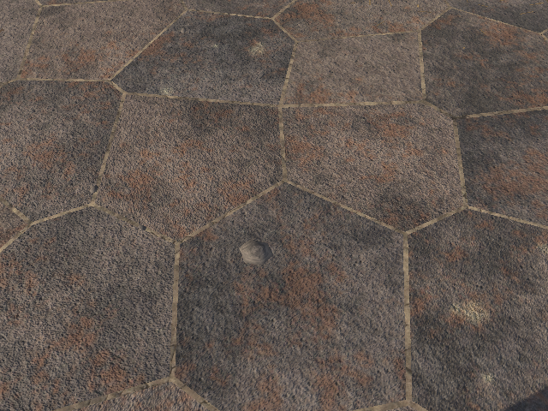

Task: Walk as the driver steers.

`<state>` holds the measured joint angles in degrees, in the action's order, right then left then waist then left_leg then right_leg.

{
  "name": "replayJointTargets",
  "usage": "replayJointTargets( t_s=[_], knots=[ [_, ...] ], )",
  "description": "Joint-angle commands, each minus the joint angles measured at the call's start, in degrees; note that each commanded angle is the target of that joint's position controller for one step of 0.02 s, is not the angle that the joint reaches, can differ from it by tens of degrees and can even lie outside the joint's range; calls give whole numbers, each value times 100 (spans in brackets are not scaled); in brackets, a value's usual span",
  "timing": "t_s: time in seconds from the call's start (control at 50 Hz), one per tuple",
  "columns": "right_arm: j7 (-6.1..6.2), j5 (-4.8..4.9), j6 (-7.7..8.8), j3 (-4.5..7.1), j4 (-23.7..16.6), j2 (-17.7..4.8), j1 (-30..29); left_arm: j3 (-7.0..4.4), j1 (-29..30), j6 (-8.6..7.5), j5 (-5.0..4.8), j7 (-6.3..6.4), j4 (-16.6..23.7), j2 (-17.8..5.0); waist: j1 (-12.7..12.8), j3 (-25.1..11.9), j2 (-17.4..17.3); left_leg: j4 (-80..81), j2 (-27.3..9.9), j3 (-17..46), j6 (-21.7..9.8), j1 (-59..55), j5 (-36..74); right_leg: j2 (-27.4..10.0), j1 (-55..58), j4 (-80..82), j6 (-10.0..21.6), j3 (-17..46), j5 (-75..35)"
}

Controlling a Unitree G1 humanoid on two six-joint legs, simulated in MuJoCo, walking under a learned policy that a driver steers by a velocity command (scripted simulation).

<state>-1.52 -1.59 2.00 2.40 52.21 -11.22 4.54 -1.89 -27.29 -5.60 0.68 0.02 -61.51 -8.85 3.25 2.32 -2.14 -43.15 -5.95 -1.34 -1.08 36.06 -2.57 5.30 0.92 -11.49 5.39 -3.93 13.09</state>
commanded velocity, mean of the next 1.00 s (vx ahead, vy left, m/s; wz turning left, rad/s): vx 0.23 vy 0.00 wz -0.51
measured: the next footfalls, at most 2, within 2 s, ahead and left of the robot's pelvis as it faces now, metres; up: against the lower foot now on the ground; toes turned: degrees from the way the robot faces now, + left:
left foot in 0.16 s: +0.27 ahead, +0.12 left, +0.00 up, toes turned -2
right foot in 0.64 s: +0.37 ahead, -0.10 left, +0.00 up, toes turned -24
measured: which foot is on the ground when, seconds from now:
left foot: up 0.00-0.14, down 0.16-0.64, up 0.66-1.00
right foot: down 0.00-0.18, up 0.20-0.62, down 0.64-1.00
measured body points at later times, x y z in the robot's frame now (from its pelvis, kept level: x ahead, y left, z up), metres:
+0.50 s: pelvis +0.23 +0.03 +0.00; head +0.27 +0.03 +0.45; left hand +0.42 +0.25 -0.14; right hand +0.18 -0.22 -0.14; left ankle +0.23 +0.12 -0.74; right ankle +0.31 -0.11 -0.69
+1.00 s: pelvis +0.29 +0.00 -0.01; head +0.31 -0.03 +0.44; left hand +0.51 +0.19 -0.12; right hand +0.27 -0.29 -0.14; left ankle +0.38 +0.14 -0.70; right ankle +0.33 -0.09 -0.74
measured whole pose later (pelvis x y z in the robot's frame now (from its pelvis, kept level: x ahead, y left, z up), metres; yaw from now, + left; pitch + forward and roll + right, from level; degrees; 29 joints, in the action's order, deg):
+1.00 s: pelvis +0.29 +0.00 -0.01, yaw -32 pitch +2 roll +1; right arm 1.8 -1.3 -3.1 3.3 44.2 -13.9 8.9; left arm -4.9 -12.9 2.0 1.2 -0.3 -44.9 -14.8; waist 2.2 2.5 -0.4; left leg -51.8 -1.0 3.6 1.9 27.0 -23.0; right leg 7.3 -21.0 -23.8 5.9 4.9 3.9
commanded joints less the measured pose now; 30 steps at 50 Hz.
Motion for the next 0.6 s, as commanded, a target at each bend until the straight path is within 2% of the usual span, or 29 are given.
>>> replayJointTargets(
  t_s=[0.02,0.06,0.1,0.12,0.14,0.16,0.18,0.2,0.22,0.24,0.26,0.28,0.32,0.36,0.44,0.48,0.56,0.6],
  knots=[
    [13,34,89,-1,-506,-229,-683,-119,-412,-31,19,51,144,-799,22,333,608,549,264,-214,28,74,168,-1535,-23,132,640,1047,-2712],
    [22,49,140,7,-643,-310,-884,-143,-425,-4,54,83,153,-868,32,339,638,796,320,-155,-26,39,-49,-1650,262,-90,690,1215,-2939],
    [42,70,215,41,-673,-427,-691,-186,-240,16,84,109,207,-970,-152,261,684,1105,423,-109,-137,-448,-423,-1709,318,-426,602,1299,-3364],
    [73,75,259,83,-582,-513,-299,-212,-85,18,82,108,251,-1035,-345,101,712,1299,564,-142,-211,-1065,-630,-1650,213,-805,507,1267,-3865],
    [122,56,319,150,-358,-628,450,-231,49,24,52,83,288,-1073,-674,-276,584,1682,708,-224,-311,-2058,-516,-1445,26,-1623,398,1136,-4134],
    [195,-54,396,257,-133,-908,1377,-214,139,14,-7,56,386,-968,-1024,-893,325,1761,252,186,-495,-3506,-437,-1133,-752,-2831,285,942,-3318],
    [265,-224,421,387,-170,-1479,2120,-115,-48,12,-159,48,663,-509,-1106,-1841,-520,1929,-1415,2073,-807,-5052,-1100,-535,-2147,-4686,112,549,-833],
    [216,-130,303,437,-185,-1613,1870,-163,-463,65,-215,64,713,-504,-780,-2210,-1396,2704,-2119,4021,-1295,-5369,-1352,-28,-3340,-5846,74,533,1727],
    [193,-60,238,325,-338,-1077,1274,-247,-186,159,-78,89,645,-835,-554,-1338,-455,2802,-1886,3372,-1161,-4568,-2019,-519,-3666,-6220,115,756,1303],
    [176,-3,263,212,-390,-647,886,-251,237,178,-13,30,699,-757,-519,-596,13,2989,-1582,2503,-1020,-3702,-1948,-721,-3662,-6051,86,759,842],
    [185,-15,300,162,-383,-496,697,-245,392,209,-3,-1,742,-585,-377,-173,32,3140,-1337,1775,-856,-3085,-1010,-860,-3467,-5805,30,721,610],
    [227,12,348,129,-306,-412,765,-277,442,285,81,-26,780,-577,-261,-16,-113,3130,-1173,1203,-773,-2753,97,-952,-3289,-5628,-46,691,581],
    [253,42,452,115,-180,-391,1037,-297,276,443,125,-50,773,-471,-93,-146,-195,2889,-1065,480,-760,-2601,2204,-871,-3025,-5636,-166,543,575],
    [262,83,503,133,-157,-514,1140,-310,467,526,112,-75,907,-454,-10,-248,-296,2785,-1026,-20,-786,-2707,3128,-824,-3224,-5469,-236,443,288],
    [313,76,400,129,-182,-585,1082,-211,1303,581,106,-190,1317,-392,-90,-124,-507,2736,-765,-818,-739,-2584,3057,-809,-3190,-4042,-313,120,-641],
    [332,90,360,162,-187,-729,1143,-160,1623,581,110,-241,1465,-386,-197,-185,-482,2623,-784,-1037,-737,-2602,3052,-734,-2812,-3332,-273,-73,-987],
    [354,108,232,261,-179,-968,1307,-201,1823,592,165,-262,1688,-630,-295,-302,-477,2028,-1074,-1037,-689,-3102,3036,-621,-2523,-2701,-89,-205,-447],
    [384,112,122,308,-209,-1044,1318,-257,1615,548,190,-239,1709,-748,-248,-418,-429,1250,-1135,-1040,-603,-3270,3105,-473,-2243,-2329,78,-224,-22]
  ],
)
Velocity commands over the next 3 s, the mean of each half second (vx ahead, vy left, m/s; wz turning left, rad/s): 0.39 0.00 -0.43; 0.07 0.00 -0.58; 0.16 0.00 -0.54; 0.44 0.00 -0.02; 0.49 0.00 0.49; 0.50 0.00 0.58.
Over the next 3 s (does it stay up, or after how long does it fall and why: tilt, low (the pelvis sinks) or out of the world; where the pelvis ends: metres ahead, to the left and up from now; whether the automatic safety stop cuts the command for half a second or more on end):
stays up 0.88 -0.52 0.00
